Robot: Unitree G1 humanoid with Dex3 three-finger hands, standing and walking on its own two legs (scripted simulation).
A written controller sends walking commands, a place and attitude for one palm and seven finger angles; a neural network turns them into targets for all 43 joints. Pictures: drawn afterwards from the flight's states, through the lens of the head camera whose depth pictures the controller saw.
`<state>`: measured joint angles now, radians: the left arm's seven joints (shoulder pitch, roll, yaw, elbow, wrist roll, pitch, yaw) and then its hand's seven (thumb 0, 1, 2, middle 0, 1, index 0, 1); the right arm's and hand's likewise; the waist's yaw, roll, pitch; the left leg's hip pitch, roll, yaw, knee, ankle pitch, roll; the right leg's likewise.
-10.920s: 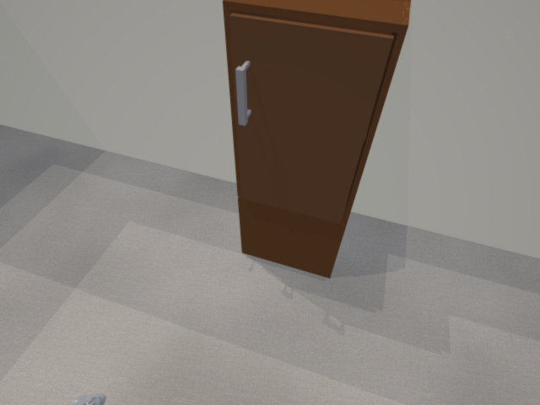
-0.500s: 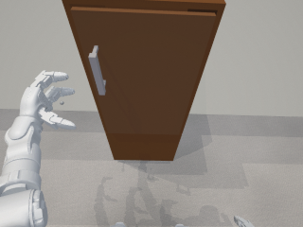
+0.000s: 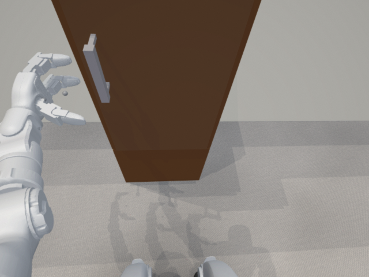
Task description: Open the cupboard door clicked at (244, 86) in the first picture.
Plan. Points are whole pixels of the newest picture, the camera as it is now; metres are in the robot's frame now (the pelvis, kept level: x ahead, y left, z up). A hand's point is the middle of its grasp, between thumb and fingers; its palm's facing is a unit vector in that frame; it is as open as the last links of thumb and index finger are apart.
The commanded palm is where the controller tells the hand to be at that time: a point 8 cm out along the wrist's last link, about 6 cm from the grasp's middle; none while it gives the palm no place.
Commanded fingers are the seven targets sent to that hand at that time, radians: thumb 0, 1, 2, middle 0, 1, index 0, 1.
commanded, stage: move the hooked fingers beside the handle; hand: left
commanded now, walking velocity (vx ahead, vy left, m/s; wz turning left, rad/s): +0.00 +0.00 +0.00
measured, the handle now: (99, 71) +0.55 +0.17 +0.10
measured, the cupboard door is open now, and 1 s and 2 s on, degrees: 0 0 0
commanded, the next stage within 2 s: slide the fingers in behind the handle in 0.92 s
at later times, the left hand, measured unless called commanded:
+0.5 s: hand (68, 89) +0.49 +0.22 +0.10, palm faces -0.01 -1.00 +0.00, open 14.0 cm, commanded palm +0.47 +0.27 +0.10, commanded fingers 0.00 -0.50 0.30 -0.30 -1.20 -0.30 -1.20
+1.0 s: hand (72, 89) +0.49 +0.22 +0.10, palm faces -0.01 -1.00 -0.01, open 14.0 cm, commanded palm +0.47 +0.26 +0.10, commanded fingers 0.00 -0.50 0.30 -0.30 -1.20 -0.30 -1.20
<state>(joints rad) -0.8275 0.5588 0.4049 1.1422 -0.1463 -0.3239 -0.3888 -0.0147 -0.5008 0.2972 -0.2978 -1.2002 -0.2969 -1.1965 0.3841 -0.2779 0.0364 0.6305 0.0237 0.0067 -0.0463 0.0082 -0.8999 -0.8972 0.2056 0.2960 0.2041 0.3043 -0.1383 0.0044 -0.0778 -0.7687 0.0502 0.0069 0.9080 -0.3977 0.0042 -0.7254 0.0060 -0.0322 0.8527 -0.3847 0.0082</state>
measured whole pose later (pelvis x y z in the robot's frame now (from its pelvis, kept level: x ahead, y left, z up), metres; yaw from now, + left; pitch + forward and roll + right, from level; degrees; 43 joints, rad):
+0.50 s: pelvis +0.01 +0.01 +0.00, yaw -1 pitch +16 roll -3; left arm -0.79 0.54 0.43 1.09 -0.14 -0.33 -0.36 -0.01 -0.50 0.30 -0.30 -1.20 -0.30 -1.20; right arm 0.43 -0.26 0.03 0.61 0.01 0.06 -0.02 0.01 -0.90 -0.90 0.21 0.30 0.20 0.30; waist -0.14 0.01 -0.10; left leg -0.78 0.06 0.02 0.92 -0.42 0.01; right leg -0.74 0.01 -0.02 0.85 -0.40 0.02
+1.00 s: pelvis +0.01 +0.00 +0.00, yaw +0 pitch +16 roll -2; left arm -0.85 0.54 0.40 1.15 -0.12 -0.33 -0.34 -0.01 -0.50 0.30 -0.30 -1.20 -0.30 -1.20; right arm 0.39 -0.27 0.04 0.60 0.01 0.06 -0.02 0.01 -0.90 -0.90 0.21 0.30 0.20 0.30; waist -0.15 0.01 -0.09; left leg -0.80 0.05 0.00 0.94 -0.42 0.01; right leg -0.76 0.01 -0.03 0.87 -0.40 0.01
